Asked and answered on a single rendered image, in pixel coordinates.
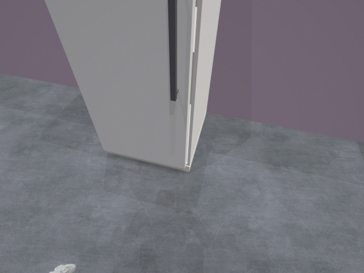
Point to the fridge door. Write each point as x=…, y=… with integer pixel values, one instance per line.
x=119, y=54

